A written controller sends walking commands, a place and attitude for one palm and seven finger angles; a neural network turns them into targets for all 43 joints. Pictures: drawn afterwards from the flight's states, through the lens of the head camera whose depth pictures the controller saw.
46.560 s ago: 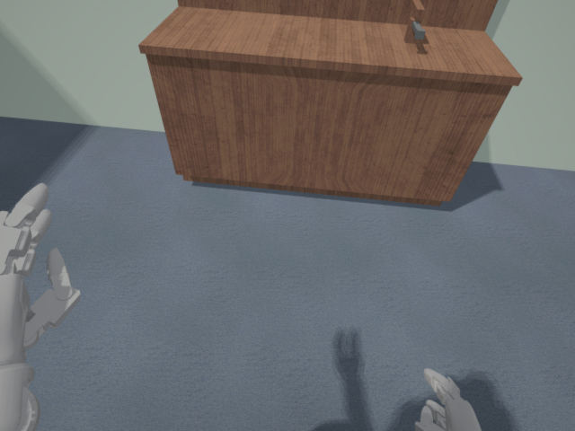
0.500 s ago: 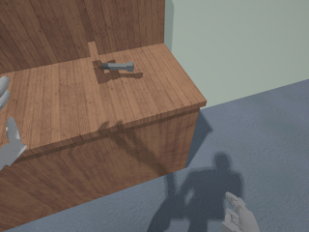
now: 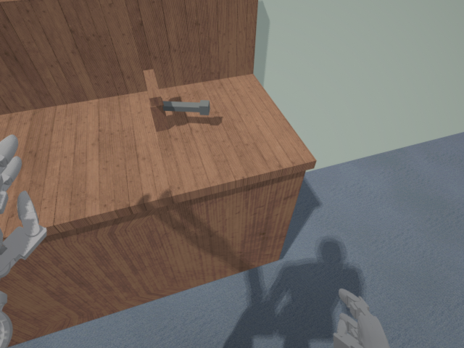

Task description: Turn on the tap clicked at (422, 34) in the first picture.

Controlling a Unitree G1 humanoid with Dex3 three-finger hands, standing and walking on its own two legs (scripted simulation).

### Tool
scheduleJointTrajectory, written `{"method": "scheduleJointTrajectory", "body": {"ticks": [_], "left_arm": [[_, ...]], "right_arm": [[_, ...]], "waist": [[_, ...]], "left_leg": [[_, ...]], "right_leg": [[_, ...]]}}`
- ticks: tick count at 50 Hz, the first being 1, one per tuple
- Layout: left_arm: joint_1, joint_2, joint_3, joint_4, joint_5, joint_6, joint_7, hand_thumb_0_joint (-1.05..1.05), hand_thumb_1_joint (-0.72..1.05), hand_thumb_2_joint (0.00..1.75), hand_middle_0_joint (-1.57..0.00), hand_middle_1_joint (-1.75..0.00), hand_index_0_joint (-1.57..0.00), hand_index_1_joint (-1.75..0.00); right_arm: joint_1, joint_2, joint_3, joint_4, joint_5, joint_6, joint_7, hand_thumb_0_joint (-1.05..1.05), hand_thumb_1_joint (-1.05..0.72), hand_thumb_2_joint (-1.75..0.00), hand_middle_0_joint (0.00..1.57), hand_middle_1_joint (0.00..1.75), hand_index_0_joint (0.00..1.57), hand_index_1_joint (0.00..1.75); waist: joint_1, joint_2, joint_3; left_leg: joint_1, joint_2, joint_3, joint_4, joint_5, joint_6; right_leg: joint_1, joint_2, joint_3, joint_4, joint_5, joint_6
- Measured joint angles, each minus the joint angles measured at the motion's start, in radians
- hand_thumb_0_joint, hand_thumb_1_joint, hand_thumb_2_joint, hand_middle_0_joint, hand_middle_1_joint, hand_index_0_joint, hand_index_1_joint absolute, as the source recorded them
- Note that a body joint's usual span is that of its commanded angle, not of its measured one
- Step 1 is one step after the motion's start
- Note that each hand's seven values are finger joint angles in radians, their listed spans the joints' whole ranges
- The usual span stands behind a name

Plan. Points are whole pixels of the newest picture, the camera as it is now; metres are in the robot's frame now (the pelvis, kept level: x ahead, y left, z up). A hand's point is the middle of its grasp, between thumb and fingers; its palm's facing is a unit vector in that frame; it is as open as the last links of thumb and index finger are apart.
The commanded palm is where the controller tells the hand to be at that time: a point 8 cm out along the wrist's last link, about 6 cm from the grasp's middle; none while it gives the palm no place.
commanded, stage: look again from close up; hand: left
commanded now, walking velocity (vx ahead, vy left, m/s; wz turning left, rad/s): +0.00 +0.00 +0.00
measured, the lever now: (204, 107) +0.68 +0.13 +0.03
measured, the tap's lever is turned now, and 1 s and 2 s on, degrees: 68 68 68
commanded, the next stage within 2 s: shuffle to correct the standing spot in 0.24 s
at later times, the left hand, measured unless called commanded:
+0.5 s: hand (53, 227) +0.23 +0.26 +0.15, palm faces +0.42 -0.83 -0.37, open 7.4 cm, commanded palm +0.18 +0.28 +0.18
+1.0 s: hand (111, 164) +0.34 +0.21 +0.16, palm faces +0.40 -0.82 -0.40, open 7.4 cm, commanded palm +0.26 +0.25 +0.18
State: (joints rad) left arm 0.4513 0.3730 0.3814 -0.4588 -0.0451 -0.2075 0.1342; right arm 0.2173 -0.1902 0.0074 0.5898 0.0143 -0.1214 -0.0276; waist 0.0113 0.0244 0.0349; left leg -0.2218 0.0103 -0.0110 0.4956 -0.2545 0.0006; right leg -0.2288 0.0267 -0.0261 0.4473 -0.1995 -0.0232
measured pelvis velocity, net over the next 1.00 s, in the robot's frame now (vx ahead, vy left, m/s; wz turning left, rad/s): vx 0.10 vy -0.03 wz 0.00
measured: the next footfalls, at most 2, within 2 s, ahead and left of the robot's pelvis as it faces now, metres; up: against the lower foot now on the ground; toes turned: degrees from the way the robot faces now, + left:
right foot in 1.10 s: +0.26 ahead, -0.16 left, +0.00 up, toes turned -1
left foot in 1.38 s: +0.30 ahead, +0.06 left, +0.00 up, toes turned -1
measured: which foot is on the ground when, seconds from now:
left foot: down 0.00-1.00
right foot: down 0.00-0.86, up 0.88-1.00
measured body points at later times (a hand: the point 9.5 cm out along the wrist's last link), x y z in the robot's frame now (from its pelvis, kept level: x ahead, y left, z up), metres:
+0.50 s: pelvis +0.02 +0.00 +0.00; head +0.02 +0.00 +0.45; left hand +0.20 +0.30 +0.17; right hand +0.19 -0.23 -0.08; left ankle +0.01 +0.12 -0.74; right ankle +0.03 -0.11 -0.74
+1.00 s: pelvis +0.10 -0.03 -0.02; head +0.13 -0.03 +0.43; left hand +0.31 +0.26 +0.19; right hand +0.27 -0.24 -0.11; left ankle +0.12 +0.12 -0.74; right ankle +0.11 -0.12 -0.68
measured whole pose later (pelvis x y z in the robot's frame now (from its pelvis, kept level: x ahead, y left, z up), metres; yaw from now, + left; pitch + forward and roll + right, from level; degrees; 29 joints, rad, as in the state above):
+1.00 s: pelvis +0.10 -0.03 -0.02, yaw +0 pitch -2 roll +2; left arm 0.38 0.39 0.39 -0.47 -0.05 -0.16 0.13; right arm 0.20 -0.15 0.02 0.60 0.01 -0.07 -0.02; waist -0.01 -0.04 0.08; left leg -0.26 0.03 0.05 0.60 -0.31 -0.01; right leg -0.48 0.00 -0.01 1.11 -0.42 -0.03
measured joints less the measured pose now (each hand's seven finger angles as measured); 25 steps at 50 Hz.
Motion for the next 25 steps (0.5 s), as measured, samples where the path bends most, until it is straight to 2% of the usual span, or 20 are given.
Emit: {"method": "scheduleJointTrajectory", "body": {"ticks": [4, 8, 13, 18, 25], "left_arm": [[-0.007, -0.044, -0.039, 0.068, 0.0, 0.043, -0.002, 0.01, 0.89, 0.9, -0.21, -0.3, -0.2, -0.3], [-0.03, -0.07, -0.075, 0.058, 0.003, 0.072, 0.002, 0.01, 0.89, 0.9, -0.21, -0.3, -0.2, -0.3], [-0.04, -0.038, -0.071, -0.021, 0.003, 0.053, 0.01, 0.01, 0.89, 0.9, -0.22, -0.3, -0.21, -0.3], [-0.011, 0.003, -0.032, -0.036, -0.005, 0.025, 0.011, 0.01, 0.89, 0.9, -0.22, -0.3, -0.21, -0.3], [0.014, -0.021, -0.041, 0.051, -0.009, 0.057, 0.006, 0.01, 0.89, 0.9, -0.21, -0.3, -0.2, -0.3]], "right_arm": [[0.008, -0.008, 0.006, 0.015, 0.0, 0.017, -0.012, 0.01, -0.9, -0.9, 0.2, 0.3, 0.2, 0.3], [0.008, -0.007, 0.009, 0.025, -0.004, 0.021, -0.018, 0.01, -0.9, -0.9, 0.2, 0.3, 0.2, 0.3], [-0.005, -0.002, 0.007, 0.014, -0.005, 0.017, -0.018, 0.01, -0.9, -0.9, 0.2, 0.3, 0.2, 0.3], [-0.013, -0.004, 0.002, -0.003, -0.003, 0.027, -0.015, 0.01, -0.9, -0.9, 0.2, 0.3, 0.2, 0.3], [0.012, -0.009, 0.002, -0.006, 0.002, 0.059, -0.026, 0.01, -0.9, -0.9, 0.2, 0.3, 0.2, 0.3]], "waist": [[0.01, 0.004, -0.007], [0.019, -0.017, 0.014], [0.011, -0.037, 0.032], [-0.005, -0.022, 0.009], [-0.001, -0.015, -0.044]], "left_leg": [[0.01, -0.004, 0.0, -0.014, 0.002, 0.003], [0.025, -0.008, -0.002, -0.028, 0.006, 0.004], [0.038, -0.009, -0.005, -0.038, 0.008, 0.002], [0.039, -0.005, -0.004, -0.04, 0.002, 0.002], [0.023, -0.01, -0.001, -0.004, -0.033, 0.008]], "right_leg": [[0.009, -0.004, 0.0, -0.01, -0.002, 0.004], [0.022, -0.008, -0.002, -0.016, -0.003, 0.005], [0.035, -0.009, -0.005, -0.025, -0.003, 0.004], [0.041, -0.004, -0.003, -0.04, 0.0, 0.005], [0.014, -0.009, -0.001, 0.02, -0.049, 0.002]]}}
